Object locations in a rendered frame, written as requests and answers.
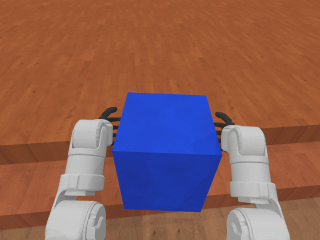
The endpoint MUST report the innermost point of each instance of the robot right upper arm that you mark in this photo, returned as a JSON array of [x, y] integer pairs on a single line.
[[255, 224]]

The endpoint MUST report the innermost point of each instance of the carton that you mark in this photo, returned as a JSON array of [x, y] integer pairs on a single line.
[[166, 152]]

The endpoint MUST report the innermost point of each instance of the left robot forearm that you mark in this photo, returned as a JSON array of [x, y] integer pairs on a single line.
[[85, 163]]

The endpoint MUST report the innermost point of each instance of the robot right hand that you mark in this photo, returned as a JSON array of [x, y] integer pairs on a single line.
[[226, 119]]

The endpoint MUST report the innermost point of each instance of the robot left hand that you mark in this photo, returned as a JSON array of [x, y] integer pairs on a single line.
[[104, 116]]

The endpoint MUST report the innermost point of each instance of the robot left upper arm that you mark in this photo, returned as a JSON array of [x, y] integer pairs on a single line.
[[77, 220]]

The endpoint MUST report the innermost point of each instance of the right robot forearm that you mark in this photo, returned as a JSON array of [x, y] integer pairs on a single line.
[[248, 156]]

